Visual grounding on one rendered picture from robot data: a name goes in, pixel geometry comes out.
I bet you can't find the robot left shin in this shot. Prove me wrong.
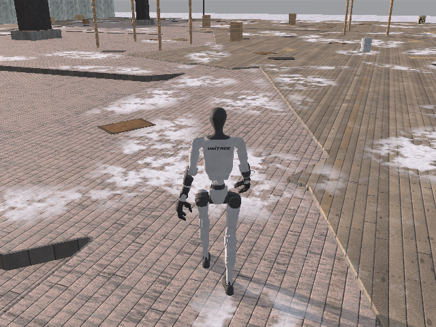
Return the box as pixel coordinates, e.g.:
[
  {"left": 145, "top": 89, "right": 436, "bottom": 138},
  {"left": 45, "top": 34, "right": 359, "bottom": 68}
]
[{"left": 199, "top": 219, "right": 209, "bottom": 260}]

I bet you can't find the robot right hand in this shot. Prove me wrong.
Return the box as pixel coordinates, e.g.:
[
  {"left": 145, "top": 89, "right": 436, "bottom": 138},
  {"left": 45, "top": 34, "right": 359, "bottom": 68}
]
[{"left": 234, "top": 180, "right": 250, "bottom": 193}]

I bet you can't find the robot left hand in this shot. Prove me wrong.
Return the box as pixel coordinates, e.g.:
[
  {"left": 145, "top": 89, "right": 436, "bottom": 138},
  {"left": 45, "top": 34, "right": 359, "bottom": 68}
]
[{"left": 176, "top": 200, "right": 192, "bottom": 221}]

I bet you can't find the right robot thigh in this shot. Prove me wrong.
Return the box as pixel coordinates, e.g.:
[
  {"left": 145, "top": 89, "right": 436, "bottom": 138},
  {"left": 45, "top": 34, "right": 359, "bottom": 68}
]
[{"left": 224, "top": 191, "right": 241, "bottom": 249}]

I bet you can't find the left robot forearm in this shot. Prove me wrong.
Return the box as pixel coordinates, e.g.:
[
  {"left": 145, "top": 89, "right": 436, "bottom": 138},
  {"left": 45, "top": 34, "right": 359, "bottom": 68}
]
[{"left": 178, "top": 166, "right": 193, "bottom": 202}]

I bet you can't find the robot left upper arm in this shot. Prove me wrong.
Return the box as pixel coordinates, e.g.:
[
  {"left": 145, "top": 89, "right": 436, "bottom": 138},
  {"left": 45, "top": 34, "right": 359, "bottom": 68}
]
[{"left": 187, "top": 137, "right": 204, "bottom": 176}]

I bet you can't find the robot right upper arm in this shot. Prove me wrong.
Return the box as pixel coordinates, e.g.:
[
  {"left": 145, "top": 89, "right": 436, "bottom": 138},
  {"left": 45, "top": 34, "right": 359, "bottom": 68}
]
[{"left": 232, "top": 137, "right": 249, "bottom": 172}]

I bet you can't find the right robot forearm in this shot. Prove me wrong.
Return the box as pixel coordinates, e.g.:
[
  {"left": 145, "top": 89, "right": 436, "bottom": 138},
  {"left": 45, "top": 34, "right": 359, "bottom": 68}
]
[{"left": 241, "top": 163, "right": 251, "bottom": 184}]

